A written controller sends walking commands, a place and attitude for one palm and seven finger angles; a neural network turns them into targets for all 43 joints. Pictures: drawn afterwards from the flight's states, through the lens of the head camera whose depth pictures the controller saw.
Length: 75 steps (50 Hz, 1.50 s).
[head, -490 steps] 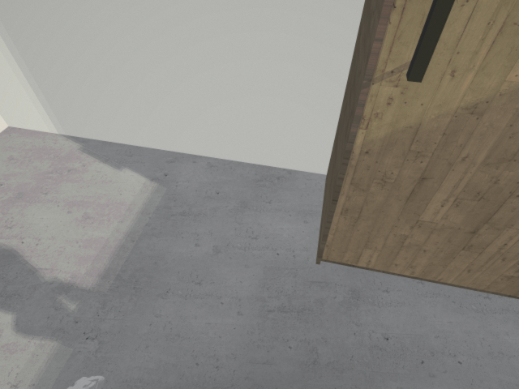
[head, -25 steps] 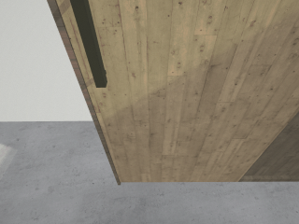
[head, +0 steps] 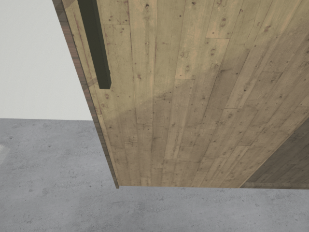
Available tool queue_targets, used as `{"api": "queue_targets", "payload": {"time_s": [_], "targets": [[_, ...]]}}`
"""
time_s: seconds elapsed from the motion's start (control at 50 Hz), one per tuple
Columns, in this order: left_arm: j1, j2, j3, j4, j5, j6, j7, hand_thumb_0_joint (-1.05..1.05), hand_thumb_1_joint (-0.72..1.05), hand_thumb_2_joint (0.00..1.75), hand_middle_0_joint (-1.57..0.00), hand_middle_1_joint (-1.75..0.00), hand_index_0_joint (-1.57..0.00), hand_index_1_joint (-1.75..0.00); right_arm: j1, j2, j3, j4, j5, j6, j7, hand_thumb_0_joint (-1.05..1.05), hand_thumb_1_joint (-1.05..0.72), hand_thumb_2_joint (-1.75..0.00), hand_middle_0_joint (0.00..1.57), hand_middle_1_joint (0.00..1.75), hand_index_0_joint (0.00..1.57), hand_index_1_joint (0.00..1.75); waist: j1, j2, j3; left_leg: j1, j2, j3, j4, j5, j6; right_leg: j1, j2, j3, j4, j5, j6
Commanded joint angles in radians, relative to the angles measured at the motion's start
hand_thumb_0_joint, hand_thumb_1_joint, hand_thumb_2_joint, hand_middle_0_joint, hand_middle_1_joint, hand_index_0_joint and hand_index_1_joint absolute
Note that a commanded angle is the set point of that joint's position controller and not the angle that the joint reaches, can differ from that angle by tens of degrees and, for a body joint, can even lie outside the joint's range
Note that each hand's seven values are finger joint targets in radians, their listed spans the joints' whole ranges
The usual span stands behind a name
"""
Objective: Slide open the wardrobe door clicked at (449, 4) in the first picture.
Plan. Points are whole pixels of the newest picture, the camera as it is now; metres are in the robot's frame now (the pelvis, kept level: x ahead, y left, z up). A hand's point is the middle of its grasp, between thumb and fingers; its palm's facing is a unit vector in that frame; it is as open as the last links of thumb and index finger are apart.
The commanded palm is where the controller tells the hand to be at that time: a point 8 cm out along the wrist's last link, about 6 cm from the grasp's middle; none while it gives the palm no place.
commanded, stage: look again from close up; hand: left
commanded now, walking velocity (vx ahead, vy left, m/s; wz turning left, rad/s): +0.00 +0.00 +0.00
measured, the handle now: (98, 39) +0.47 +0.17 +0.26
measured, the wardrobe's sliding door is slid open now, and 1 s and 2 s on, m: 0.00 0.00 0.00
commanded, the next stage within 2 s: raise the hand with hooked fingers in 0.56 s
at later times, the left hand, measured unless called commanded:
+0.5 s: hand out of the picture +0.00 +0.18 -0.18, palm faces +0.01 -0.98 -0.20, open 7.4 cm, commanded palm none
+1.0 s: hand (89, 206) +0.17 +0.17 +0.01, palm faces +0.01 -1.00 -0.03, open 8.2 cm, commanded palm +0.12 +0.24 +0.00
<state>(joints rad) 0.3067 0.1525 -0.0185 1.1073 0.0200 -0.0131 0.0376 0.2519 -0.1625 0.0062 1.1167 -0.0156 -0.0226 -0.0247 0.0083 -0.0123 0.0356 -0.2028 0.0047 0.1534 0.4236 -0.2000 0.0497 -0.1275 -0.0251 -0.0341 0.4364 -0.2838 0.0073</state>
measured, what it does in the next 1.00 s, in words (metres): stands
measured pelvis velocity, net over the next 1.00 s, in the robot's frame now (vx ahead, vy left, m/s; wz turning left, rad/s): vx -0.03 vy -0.02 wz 0.04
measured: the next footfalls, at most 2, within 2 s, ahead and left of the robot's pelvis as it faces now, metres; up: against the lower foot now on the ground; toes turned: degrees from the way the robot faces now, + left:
none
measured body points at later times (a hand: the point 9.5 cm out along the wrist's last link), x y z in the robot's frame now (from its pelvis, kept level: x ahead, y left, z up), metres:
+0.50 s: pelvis +0.00 +0.00 +0.00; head +0.01 +0.00 +0.45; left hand +0.00 +0.23 -0.16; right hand +0.01 -0.22 -0.16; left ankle +0.02 +0.08 -0.74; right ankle -0.03 -0.12 -0.74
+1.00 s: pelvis -0.03 -0.02 -0.04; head -0.02 -0.02 +0.41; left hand +0.17 +0.22 +0.01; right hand +0.19 -0.27 -0.08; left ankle +0.02 +0.08 -0.74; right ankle -0.03 -0.12 -0.74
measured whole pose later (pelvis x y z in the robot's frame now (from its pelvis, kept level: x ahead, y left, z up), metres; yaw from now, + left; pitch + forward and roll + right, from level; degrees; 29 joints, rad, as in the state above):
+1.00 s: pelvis -0.03 -0.02 -0.04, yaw +2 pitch +5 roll +0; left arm 0.38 0.22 0.16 0.11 -0.27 -0.42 -0.31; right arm 0.15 -0.25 -0.04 0.58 0.03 -0.20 -0.01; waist -0.02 -0.01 -0.09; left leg -0.58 0.04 0.11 0.81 -0.33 0.03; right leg -0.49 -0.03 -0.08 0.85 -0.45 -0.03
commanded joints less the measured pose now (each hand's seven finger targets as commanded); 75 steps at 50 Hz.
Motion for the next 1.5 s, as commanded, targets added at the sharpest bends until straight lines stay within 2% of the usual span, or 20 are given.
{"api": "queue_targets", "payload": {"time_s": [0.0,0.62,0.64,0.66,0.68,0.7,0.72,0.74,0.76,0.82,0.86,0.88,0.94,1.0,1.06,1.12,1.22,1.28,1.4,1.48], "targets": [[0.061,0.105,0.018,-0.030,-0.002,-0.013,0.003,0.00,0.90,0.90,-0.20,-0.30,-0.20,-0.30,0.049,-0.107,-0.019,-0.030,0.005,-0.012,-0.001,0.00,-0.90,-0.90,0.20,0.30,0.20,0.30,-0.008,0.002,0.034,0.047,0.127,-0.147,-0.092,0.079,-0.006,-0.103,-0.084,0.082,-0.091,0.114,-0.039],[0.043,0.120,0.029,-0.026,-0.001,-0.012,0.000,0.00,0.90,0.90,-0.20,-0.30,-0.20,-0.30,0.046,-0.121,-0.026,-0.020,0.002,-0.017,-0.002,0.00,-0.90,-0.90,0.20,0.30,0.20,0.30,-0.004,0.008,0.007,0.072,0.135,-0.156,-0.115,0.097,-0.007,-0.091,-0.087,0.077,-0.095,0.116,-0.037],[0.087,0.100,0.013,-0.011,0.011,-0.022,0.039,0.00,0.90,0.90,-0.20,-0.30,-0.20,-0.30,-0.011,-0.136,-0.022,-0.090,0.012,-0.017,0.007,0.00,-0.90,-0.90,0.20,0.30,0.20,0.30,0.005,-0.004,0.053,0.000,0.150,-0.142,0.085,0.238,-0.031,-0.130,-0.118,0.106,-0.096,0.273,-0.025],[-0.613,0.356,0.168,-1.542,-0.188,-0.214,0.035,0.00,0.88,0.89,-0.20,-0.32,-0.20,-0.32,0.031,-0.284,-0.047,-0.446,0.066,-0.140,-0.034,0.00,-0.90,-0.90,0.20,0.30,0.20,0.30,-0.116,0.118,-0.459,0.306,0.019,-0.177,0.004,0.267,-0.042,-0.067,0.000,-0.007,0.016,0.311,-0.033],[-0.476,0.443,0.236,-1.559,-0.133,-0.209,0.082,0.00,0.85,0.88,-0.20,-0.33,-0.20,-0.33,-0.062,-0.193,-0.005,-0.415,0.069,-0.216,-0.076,0.00,-0.90,-0.90,0.20,0.30,0.20,0.30,-0.038,0.260,-0.403,0.335,0.061,-0.142,-0.003,0.280,-0.065,-0.119,0.011,-0.007,0.076,0.169,-0.039],[0.044,0.126,0.046,-1.309,-0.137,-0.092,0.081,0.00,0.83,0.87,-0.21,-0.34,-0.21,-0.34,-0.035,-0.162,-0.016,-0.436,0.055,-0.269,-0.059,0.00,-0.90,-0.90,0.20,0.30,0.20,0.30,-0.016,0.250,-0.332,0.268,0.094,-0.199,-0.061,0.265,-0.078,-0.198,0.019,-0.057,0.135,0.028,-0.039],[0.099,0.028,0.032,-1.176,-0.170,-0.048,0.082,0.00,0.81,0.86,-0.21,-0.36,-0.21,-0.36,-0.023,-0.160,-0.023,-0.389,0.068,-0.273,-0.059,0.00,-0.90,-0.90,0.20,0.30,0.20,0.30,-0.041,0.126,-0.177,0.145,0.077,-0.207,-0.061,0.130,-0.066,-0.247,0.018,-0.057,0.134,-0.011,-0.022],[-0.012,0.060,0.047,-1.262,-0.190,-0.095,0.061,0.00,0.78,0.85,-0.21,-0.37,-0.21,-0.37,-0.046,-0.201,-0.039,-0.459,0.067,-0.281,-0.053,0.00,-0.90,-0.90,0.20,0.30,0.20,0.30,-0.057,0.102,-0.053,0.040,0.059,-0.217,-0.026,-0.014,-0.054,-0.281,0.017,-0.065,0.090,-0.015,-0.020],[-0.007,0.124,0.126,-1.218,-0.187,-0.152,0.042,0.00,0.76,0.84,-0.21,-0.39,-0.21,-0.39,-0.054,-0.222,-0.054,-0.470,0.050,-0.285,-0.050,0.00,-0.90,-0.90,0.20,0.30,0.20,0.30,-0.064,0.025,-0.046,-0.027,0.043,-0.220,0.019,-0.085,-0.050,-0.310,0.022,-0.072,0.069,-0.014,-0.021],[0.299,0.010,0.128,-0.966,-0.236,-0.340,-0.119,0.00,0.69,0.81,-0.22,-0.43,-0.22,-0.43,-0.100,-0.209,-0.075,-0.532,0.030,-0.266,-0.014,0.00,-0.90,-0.90,0.20,0.30,0.20,0.30,0.011,-0.209,-0.023,-0.209,0.024,-0.168,0.173,-0.035,-0.066,-0.416,0.044,-0.097,0.165,-0.062,-0.027],[0.350,0.040,0.167,-0.929,-0.274,-0.480,-0.274,0.00,0.64,0.79,-0.22,-0.47,-0.22,-0.47,-0.132,-0.222,-0.093,-0.582,0.032,-0.251,0.018,0.00,-0.90,-0.90,0.20,0.30,0.20,0.30,0.030,-0.206,-0.063,-0.315,0.011,-0.146,0.269,-0.040,-0.073,-0.452,0.031,-0.068,0.246,-0.045,-0.035],[0.389,0.106,0.233,-0.887,-0.279,-0.504,-0.338,0.00,0.62,0.78,-0.22,-0.48,-0.22,-0.48,-0.133,-0.229,-0.104,-0.617,0.044,-0.242,0.031,0.00,-0.90,-0.90,0.20,0.30,0.20,0.30,0.050,-0.121,-0.084,-0.314,0.004,-0.134,0.292,-0.020,-0.072,-0.421,0.019,-0.043,0.262,-0.010,-0.048],[0.263,0.230,0.345,-1.099,-0.336,-0.428,-0.392,0.00,0.55,0.75,-0.22,-0.53,-0.22,-0.53,-0.181,-0.223,-0.093,-0.734,0.067,-0.221,0.008,0.00,-0.90,-0.90,0.20,0.30,0.20,0.30,0.073,-0.032,-0.229,-0.311,-0.019,-0.096,0.312,-0.025,-0.041,-0.347,0.007,0.001,0.261,0.012,-0.029],[0.112,0.255,0.375,-1.370,-0.368,-0.409,-0.336,0.00,0.48,0.72,-0.23,-0.57,-0.23,-0.57,-0.136,-0.198,-0.083,-0.762,0.059,-0.213,-0.023,0.00,-0.90,-0.90,0.20,0.30,0.20,0.30,0.039,0.071,-0.273,-0.252,-0.005,-0.112,0.320,-0.038,-0.029,-0.364,0.017,0.026,0.233,-0.024,-0.016],[-0.035,0.246,0.325,-1.522,-0.344,-0.485,-0.280,0.00,0.41,0.69,-0.24,-0.62,-0.24,-0.62,-0.086,-0.184,-0.065,-0.727,0.049,-0.232,-0.042,0.00,-0.90,-0.90,0.20,0.30,0.20,0.30,-0.029,0.117,-0.243,-0.195,0.013,-0.144,0.333,-0.032,-0.017,-0.413,0.026,0.027,0.217,-0.014,-0.019],[-0.147,0.247,0.258,-1.445,-0.340,-0.514,-0.322,0.00,0.34,0.66,-0.24,-0.66,-0.24,-0.66,-0.066,-0.205,-0.048,-0.674,0.056,-0.262,-0.060,0.00,-0.90,-0.90,0.20,0.30,0.20,0.30,-0.085,0.100,-0.134,-0.217,0.019,-0.166,0.347,-0.104,-0.012,-0.460,0.019,0.074,0.153,-0.113,-0.012],[-0.190,0.378,0.345,-1.279,-0.371,-0.354,-0.439,0.00,0.22,0.61,-0.25,-0.74,-0.25,-0.74,-0.096,-0.227,-0.030,-0.646,0.078,-0.289,-0.089,0.00,-0.90,-0.90,0.20,0.30,0.20,0.30,-0.037,0.088,-0.149,-0.214,0.019,-0.175,0.295,-0.115,-0.012,-0.336,-0.019,0.142,0.048,-0.186,0.002],[-0.133,0.434,0.469,-1.215,-0.409,-0.247,-0.441,0.00,0.15,0.58,-0.25,-0.78,-0.25,-0.78,-0.128,-0.217,-0.021,-0.651,0.076,-0.302,-0.090,0.00,-0.90,-0.90,0.20,0.30,0.20,0.30,0.020,0.032,-0.197,-0.197,0.023,-0.188,0.263,-0.037,-0.017,-0.225,-0.038,0.141,0.044,-0.046,0.021],[-0.084,0.387,0.514,-1.285,-0.461,-0.195,-0.438,0.00,0.01,0.52,-0.26,-0.87,-0.26,-0.87,-0.123,-0.207,-0.013,-0.661,0.079,-0.338,-0.061,0.00,-0.90,-0.90,0.20,0.30,0.20,0.30,0.049,-0.032,-0.247,-0.115,0.018,-0.175,0.202,0.121,-0.020,-0.127,-0.032,0.081,0.085,0.362,0.057],[-0.126,0.405,0.512,-1.308,-0.447,-0.151,-0.438,0.00,-0.08,0.48,-0.27,-0.93,-0.27,-0.93,-0.115,-0.222,-0.019,-0.657,0.085,-0.357,-0.065,0.00,-0.90,-0.90,0.20,0.30,0.20,0.30,0.050,-0.020,-0.208,-0.060,0.021,-0.167,0.168,0.121,-0.016,-0.154,-0.015,0.058,0.060,0.303,0.046]]}}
